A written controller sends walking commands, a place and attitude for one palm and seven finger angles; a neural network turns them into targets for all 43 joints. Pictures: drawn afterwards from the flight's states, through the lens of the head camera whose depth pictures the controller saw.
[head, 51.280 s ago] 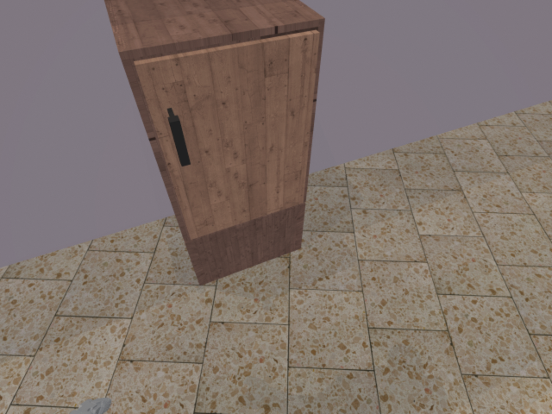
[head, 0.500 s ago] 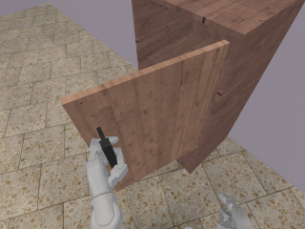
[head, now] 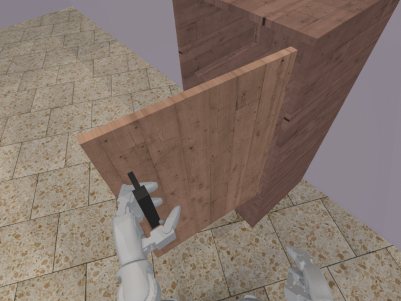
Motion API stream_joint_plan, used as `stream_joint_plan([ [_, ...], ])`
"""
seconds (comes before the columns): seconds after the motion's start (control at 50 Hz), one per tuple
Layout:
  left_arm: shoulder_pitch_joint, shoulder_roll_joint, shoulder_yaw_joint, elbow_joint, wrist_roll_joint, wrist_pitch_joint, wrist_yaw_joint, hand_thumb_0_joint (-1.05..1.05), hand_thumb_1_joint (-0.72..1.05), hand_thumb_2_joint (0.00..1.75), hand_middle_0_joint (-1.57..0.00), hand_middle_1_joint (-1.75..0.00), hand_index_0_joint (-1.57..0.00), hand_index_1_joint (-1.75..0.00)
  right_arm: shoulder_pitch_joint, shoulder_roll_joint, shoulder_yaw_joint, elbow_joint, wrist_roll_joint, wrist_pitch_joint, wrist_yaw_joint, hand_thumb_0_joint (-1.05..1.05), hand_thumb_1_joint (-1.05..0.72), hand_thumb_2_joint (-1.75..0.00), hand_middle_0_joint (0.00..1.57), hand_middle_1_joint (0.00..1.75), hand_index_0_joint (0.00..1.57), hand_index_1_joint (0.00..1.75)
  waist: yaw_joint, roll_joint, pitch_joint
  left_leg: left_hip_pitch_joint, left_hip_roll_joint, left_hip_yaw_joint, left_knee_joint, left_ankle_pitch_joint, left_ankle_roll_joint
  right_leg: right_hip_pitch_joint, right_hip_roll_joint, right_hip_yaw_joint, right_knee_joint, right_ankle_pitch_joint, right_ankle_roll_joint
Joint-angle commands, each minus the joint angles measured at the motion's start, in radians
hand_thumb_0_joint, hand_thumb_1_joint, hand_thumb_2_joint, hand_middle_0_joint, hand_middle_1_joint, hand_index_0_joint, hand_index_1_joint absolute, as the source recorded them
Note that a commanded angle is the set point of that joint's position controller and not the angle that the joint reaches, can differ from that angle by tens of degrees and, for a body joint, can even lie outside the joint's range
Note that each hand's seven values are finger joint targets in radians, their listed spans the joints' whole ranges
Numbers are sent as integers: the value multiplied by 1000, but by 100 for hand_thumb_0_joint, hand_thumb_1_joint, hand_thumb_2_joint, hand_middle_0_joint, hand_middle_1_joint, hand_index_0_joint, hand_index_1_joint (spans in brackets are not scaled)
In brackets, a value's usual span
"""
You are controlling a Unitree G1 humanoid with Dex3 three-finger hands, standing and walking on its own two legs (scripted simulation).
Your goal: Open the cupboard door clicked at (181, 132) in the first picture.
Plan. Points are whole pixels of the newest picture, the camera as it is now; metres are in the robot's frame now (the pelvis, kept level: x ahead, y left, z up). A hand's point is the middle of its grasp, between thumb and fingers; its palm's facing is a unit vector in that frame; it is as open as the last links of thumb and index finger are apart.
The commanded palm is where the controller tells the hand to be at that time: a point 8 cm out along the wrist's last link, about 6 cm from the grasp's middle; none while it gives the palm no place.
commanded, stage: open thumb and fingers to let go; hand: left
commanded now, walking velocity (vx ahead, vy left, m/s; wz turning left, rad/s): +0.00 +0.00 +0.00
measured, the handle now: (144, 200) +0.30 +0.13 +0.05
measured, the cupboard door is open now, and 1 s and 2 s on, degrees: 82 86 85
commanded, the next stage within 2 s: slide the hand sideways off the handle in 0.50 s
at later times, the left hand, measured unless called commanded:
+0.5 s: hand (160, 226) +0.25 +0.09 +0.05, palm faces +0.29 -0.96 -0.02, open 15.2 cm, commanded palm +0.20 +0.12 +0.05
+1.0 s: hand (155, 254) +0.20 +0.09 +0.06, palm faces -0.13 -0.99 +0.05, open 16.2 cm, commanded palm +0.17 +0.15 +0.05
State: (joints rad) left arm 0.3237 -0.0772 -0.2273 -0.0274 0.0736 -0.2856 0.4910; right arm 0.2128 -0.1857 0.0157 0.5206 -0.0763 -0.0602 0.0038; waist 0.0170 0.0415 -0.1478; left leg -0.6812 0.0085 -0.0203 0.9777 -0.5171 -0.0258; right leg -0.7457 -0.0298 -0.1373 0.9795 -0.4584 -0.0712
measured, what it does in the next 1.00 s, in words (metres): stands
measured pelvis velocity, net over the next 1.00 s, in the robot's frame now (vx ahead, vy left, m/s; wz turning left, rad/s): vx -0.02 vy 0.04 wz -0.03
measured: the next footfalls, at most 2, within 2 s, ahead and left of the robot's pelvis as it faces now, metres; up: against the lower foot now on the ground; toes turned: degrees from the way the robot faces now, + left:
none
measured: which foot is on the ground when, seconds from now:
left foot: down 0.00-1.00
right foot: down 0.00-1.00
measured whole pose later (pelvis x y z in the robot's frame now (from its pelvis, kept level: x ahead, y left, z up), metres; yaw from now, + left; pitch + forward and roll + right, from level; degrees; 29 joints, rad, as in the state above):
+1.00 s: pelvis -0.02 +0.04 -0.01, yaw -2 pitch +12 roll -1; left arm 0.45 0.04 -0.29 -0.20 -0.01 -0.28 0.04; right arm 0.27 -0.22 0.02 0.39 -0.02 -0.13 0.00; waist 0.01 0.03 -0.12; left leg -0.75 -0.01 0.02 1.09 -0.55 0.04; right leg -0.81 -0.05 -0.09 1.06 -0.46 -0.02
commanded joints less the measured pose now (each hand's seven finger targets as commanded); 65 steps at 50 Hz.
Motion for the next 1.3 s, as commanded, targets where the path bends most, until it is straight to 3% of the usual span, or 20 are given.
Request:
stream_joint_plan([
  [0.0, -72, -54, -41, -203, 18, -65, -15, 0, -29, 39, -32, -122, -32, -122, -66, -84, -28, -161, 6, -58, -12, 0, -90, -90, 20, 30, 20, 30, -28, -162, -156, -54, -38, -7, -74, 201, 36, 274, -27, 177, -201, 290, 64],
  [0.06, -56, -55, -34, -220, 15, -75, -13, 0, -50, 30, -30, -120, -30, -120, -69, -82, -30, -168, 7, -63, -9, 0, -90, -90, 20, 30, 20, 30, -13, -139, -175, -47, -39, -3, -78, 199, 35, 270, -22, 169, -191, 256, 57],
  [0.1, -73, -51, -31, -222, 18, -73, -3, 0, -50, 30, -30, -120, -30, -120, -71, -82, -31, -170, 7, -65, -9, 0, -90, -90, 20, 30, 20, 30, -15, -139, -176, -48, -39, -4, -72, 197, 36, 259, -20, 166, -190, 239, 55],
  [0.22, -127, -83, -79, -240, 48, -77, 22, 0, -50, 30, -25, -90, -25, -90, -66, -86, -31, -168, 5, -74, -4, 0, -90, -90, 20, 30, 20, 30, -24, -79, -168, -20, -34, -8, -82, 203, 39, 197, -3, 120, -155, 203, 42],
  [0.36, -93, -123, -119, -236, 44, -57, 30, 0, -50, 30, -19, -55, -19, -55, -64, -88, -31, -176, 8, -86, 3, 0, -90, -90, 20, 30, 20, 30, -21, -114, -183, -9, -31, -13, -88, 222, 39, 199, 8, 94, -141, 224, 40],
  [0.46, -132, -123, -109, -240, 37, -35, 42, 0, -50, 30, -15, -30, -15, -30, -80, -87, -25, -177, 11, -78, 4, 0, -90, -90, 20, 30, 20, 30, -16, -86, -166, -8, -33, -12, -95, 198, 37, 184, 11, 93, -148, 178, 37],
  [0.52, -113, -113, -83, -209, 31, -21, 47, 0, -50, 30, -15, -30, -15, -30, -88, -85, -21, -174, 11, -72, 4, 0, -90, -90, 20, 30, 20, 30, -5, -103, -150, -19, -34, -12, -101, 189, 35, 185, 13, 90, -153, 162, 37],
  [0.58, -160, -130, -96, -217, 30, -19, 50, 0, -50, 30, -15, -30, -15, -30, -88, -86, -21, -174, 10, -71, 5, 0, -90, -90, 20, 30, 20, 30, -16, -113, -149, -14, -33, -15, -99, 183, 37, 173, 13, 89, -155, 149, 39],
  [0.6, -196, 9, -269, -217, 133, -56, -152, 0, -50, 30, -15, -30, -15, -30, -16, -126, -17, -151, 11, -87, 9, 0, -90, -90, 20, 30, 20, 30, -112, -136, -71, -23, -33, -1, -69, 188, 57, 141, 0, 125, -144, 232, 42],
  [0.62, -229, 92, -169, -297, 95, -92, -264, 0, -50, 30, -15, -30, -15, -30, -11, -125, -30, -172, 19, -88, 2, 0, -90, -90, 20, 30, 20, 30, -66, -79, -184, -18, -34, 1, -64, 207, 60, 192, -7, 133, -122, 269, 35],
  [0.64, -180, 111, -166, -301, 78, -104, -335, 0, -50, 30, -15, -30, -15, -30, -10, -123, -28, -185, 22, -86, -4, 0, -90, -90, 20, 30, 20, 30, -46, -71, -217, -9, -38, 0, -66, 231, 62, 230, -7, 138, -111, 307, 31],
  [0.68, -153, 102, -181, -335, 30, -115, -448, 0, -50, 30, -15, -30, -15, -30, -5, -122, -26, -208, 32, -101, -11, 0, -90, -90, 20, 30, 20, 30, -55, -75, -231, -4, -37, -3, -62, 242, 62, 237, -10, 136, -103, 326, 35],
  [0.72, -125, 87, -183, -341, -54, -106, -555, 0, -50, 30, -15, -30, -15, -30, -5, -125, -21, -228, 52, -118, -16, 0, -90, -90, 20, 30, 20, 30, -69, -83, -180, -9, -35, -10, -63, 218, 61, 211, -5, 132, -117, 287, 37],
  [0.74, -121, 77, -161, -357, -99, -98, -575, 0, -50, 30, -15, -30, -15, -30, -9, -124, -20, -240, 59, -125, -22, 0, -90, -90, 20, 30, 20, 30, -61, -93, -173, -16, -37, -14, -69, 196, 58, 211, -2, 128, -125, 245, 38],
  [0.78, -64, 85, -103, -363, -146, -76, -573, 0, -50, 30, -15, -30, -15, -30, -19, -129, -21, -260, 69, -135, -31, 0, -90, -90, 20, 30, 20, 30, -47, -115, -142, -25, -35, -18, -77, 158, 53, 184, 5, 113, -135, 164, 41],
  [0.82, -21, 76, -77, -371, -155, -64, -536, 0, -50, 30, -15, -30, -15, -30, -24, -128, -20, -273, 71, -142, -28, 0, -90, -90, 20, 30, 20, 30, -31, -116, -122, -32, -37, -26, -84, 154, 48, 158, 9, 90, -113, 138, 37],
  [0.9, 80, 129, -15, -386, -96, -62, -444, 0, -50, 30, -15, -30, -15, -30, -6, -131, -29, -290, 60, -132, -12, 0, -90, -90, 20, 30, 20, 30, -6, -104, -143, -49, -35, -23, -69, 185, 42, 133, 15, 78, -62, 152, 31],
  [0.98, 106, 135, -30, -435, -49, -67, -408, 0, -50, 30, -15, -30, -15, -30, -1, -127, -31, -315, 56, -111, 3, 0, -90, -90, 20, 30, 20, 30, -7, -57, -147, -53, -32, -17, -60, 174, 38, 102, 14, 81, -40, 141, 27],
  [1.14, 223, 153, -8, -491, -83, -49, -434, 0, -50, 30, -15, -30, -15, -30, 11, -129, -27, -347, 66, -89, -5, 0, -90, -90, 20, 30, 20, 30, -6, -96, -133, -58, -25, -19, -67, 172, 39, 125, 27, 76, -51, 148, 31],
  [1.28, 344, 179, 29, -532, -110, -74, -475, 0, -50, 30, -15, -30, -15, -30, 15, -127, -32, -351, 68, -89, -8, 0, -90, -90, 20, 30, 20, 30, -2, -86, -121, -83, -27, -17, -46, 201, 36, 123, 30, 77, -29, 189, 32],
])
